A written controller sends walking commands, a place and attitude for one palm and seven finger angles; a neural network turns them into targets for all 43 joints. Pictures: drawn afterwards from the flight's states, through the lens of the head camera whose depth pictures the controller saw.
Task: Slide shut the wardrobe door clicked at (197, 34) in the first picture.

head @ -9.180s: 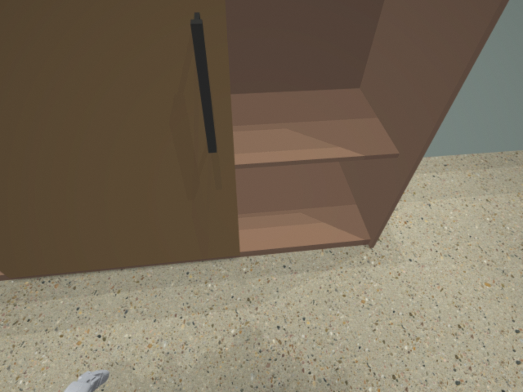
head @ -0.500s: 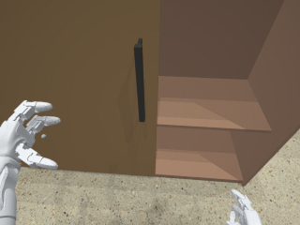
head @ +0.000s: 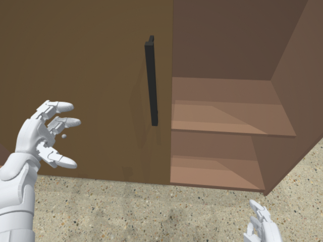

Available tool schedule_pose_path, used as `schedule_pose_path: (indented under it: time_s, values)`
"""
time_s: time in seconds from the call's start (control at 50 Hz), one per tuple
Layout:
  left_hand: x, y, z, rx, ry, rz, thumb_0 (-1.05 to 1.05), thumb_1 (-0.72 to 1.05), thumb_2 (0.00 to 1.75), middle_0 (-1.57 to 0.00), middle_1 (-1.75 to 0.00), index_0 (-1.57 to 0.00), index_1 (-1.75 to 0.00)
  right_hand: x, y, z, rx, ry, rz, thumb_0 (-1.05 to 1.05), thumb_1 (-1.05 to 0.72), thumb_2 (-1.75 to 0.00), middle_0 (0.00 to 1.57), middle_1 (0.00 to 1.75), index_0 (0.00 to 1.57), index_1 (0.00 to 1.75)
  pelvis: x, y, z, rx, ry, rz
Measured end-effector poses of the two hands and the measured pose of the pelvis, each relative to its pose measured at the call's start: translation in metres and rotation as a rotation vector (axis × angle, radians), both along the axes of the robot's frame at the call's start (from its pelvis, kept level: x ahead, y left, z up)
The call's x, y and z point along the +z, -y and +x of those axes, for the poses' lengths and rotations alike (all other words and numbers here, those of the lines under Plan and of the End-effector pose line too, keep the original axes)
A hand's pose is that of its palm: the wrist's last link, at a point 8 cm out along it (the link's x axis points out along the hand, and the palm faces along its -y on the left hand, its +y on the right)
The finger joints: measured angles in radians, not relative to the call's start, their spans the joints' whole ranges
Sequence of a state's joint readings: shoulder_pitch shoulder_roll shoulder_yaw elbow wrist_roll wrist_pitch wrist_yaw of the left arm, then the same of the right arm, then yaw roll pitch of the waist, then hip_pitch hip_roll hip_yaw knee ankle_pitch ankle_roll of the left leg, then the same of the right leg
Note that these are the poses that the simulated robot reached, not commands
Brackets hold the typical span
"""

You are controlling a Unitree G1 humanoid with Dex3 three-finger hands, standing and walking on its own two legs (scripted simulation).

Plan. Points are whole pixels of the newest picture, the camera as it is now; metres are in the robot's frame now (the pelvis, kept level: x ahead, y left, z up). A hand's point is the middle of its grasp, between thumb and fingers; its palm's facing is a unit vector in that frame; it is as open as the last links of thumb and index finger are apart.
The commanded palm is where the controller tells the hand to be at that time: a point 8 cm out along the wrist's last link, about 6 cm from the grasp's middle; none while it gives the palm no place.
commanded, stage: move the hooked fingers beside the handle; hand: left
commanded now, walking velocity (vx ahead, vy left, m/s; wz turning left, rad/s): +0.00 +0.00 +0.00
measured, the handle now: (153, 86) +0.55 +0.08 +0.09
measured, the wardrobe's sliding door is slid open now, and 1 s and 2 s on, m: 0.59 0.59 0.59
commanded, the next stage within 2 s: none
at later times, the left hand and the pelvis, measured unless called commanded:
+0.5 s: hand (93, 112) +0.38 +0.21 +0.14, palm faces -0.02 -1.00 +0.00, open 14.0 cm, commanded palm +0.36 +0.26 +0.12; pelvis +0.01 +0.01 +0.00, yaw -1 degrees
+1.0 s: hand (118, 96) +0.46 +0.17 +0.12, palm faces -0.02 -1.00 +0.01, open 14.0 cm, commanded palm +0.44 +0.22 +0.12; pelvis +0.01 +0.01 +0.00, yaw -3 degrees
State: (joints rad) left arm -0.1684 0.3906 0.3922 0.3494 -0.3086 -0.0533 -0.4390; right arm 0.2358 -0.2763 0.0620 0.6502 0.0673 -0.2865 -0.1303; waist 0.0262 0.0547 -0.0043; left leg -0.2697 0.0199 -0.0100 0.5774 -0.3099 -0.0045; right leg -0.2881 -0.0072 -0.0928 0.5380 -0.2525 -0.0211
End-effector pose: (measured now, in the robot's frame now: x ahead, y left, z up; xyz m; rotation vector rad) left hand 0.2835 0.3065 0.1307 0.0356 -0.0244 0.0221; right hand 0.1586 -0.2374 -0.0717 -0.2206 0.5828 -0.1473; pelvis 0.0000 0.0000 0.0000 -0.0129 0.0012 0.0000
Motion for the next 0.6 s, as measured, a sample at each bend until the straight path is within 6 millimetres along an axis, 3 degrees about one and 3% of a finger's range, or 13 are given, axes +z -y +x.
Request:
schedule_pose_path:
  time_s: [0.18,0.3,0.48,0.6]
  values:
    - [0.010,0.019,0.038,-0.018,0.051,-0.018,-0.01,-0.50,0.30,-0.31,-1.20,-0.30,-1.20,-0.004,0.003,-0.016,-0.045,-0.035,0.011,0.02,-0.91,-0.90,0.20,0.30,0.20,0.30,0.000,-0.001,0.004,-0.023,-0.018,0.007]
    - [-0.001,0.017,0.049,-0.005,-0.019,-0.017,-0.01,-0.50,0.30,-0.30,-1.20,-0.30,-1.20,-0.009,0.007,-0.027,-0.068,-0.085,0.014,0.02,-0.91,-0.90,0.20,0.30,0.20,0.30,0.000,-0.003,0.006,-0.030,-0.034,0.008]
    - [0.005,0.043,0.070,-0.039,0.044,-0.030,-0.01,-0.50,0.30,-0.30,-1.20,-0.30,-1.20,-0.016,0.006,-0.034,-0.075,-0.144,0.005,0.02,-0.91,-0.90,0.20,0.30,0.20,0.30,0.000,-0.006,0.008,-0.023,-0.043,0.007]
    - [-0.005,0.051,0.095,-0.029,-0.032,-0.028,-0.01,-0.50,0.30,-0.31,-1.20,-0.30,-1.20,-0.018,0.005,-0.040,-0.095,-0.169,0.018,0.01,-0.91,-0.90,0.20,0.30,0.20,0.30,-0.001,-0.007,0.007,-0.029,-0.057,0.008]
